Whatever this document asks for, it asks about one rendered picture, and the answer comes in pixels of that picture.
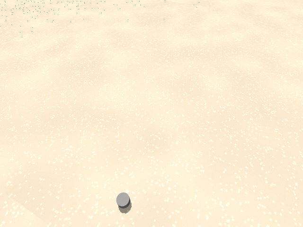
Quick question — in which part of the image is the tin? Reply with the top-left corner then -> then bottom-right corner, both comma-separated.
116,192 -> 130,209

